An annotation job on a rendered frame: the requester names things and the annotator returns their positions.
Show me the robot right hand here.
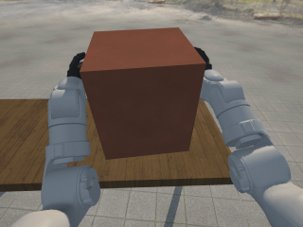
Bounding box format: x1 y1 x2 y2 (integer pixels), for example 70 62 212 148
194 46 212 70

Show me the left robot forearm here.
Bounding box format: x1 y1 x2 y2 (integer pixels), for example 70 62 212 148
41 77 91 204

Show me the table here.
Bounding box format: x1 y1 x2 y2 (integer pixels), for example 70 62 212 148
0 98 233 192

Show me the right robot forearm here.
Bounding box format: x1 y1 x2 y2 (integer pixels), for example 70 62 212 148
200 69 292 179

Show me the robot right upper arm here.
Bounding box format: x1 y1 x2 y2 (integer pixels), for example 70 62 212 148
227 143 303 227

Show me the robot left upper arm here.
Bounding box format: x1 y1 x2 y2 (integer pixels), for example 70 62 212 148
10 165 101 227

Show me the carton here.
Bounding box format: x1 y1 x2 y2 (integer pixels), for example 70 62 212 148
80 27 206 160

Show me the robot left hand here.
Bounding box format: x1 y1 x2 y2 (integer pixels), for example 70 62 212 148
67 52 86 79

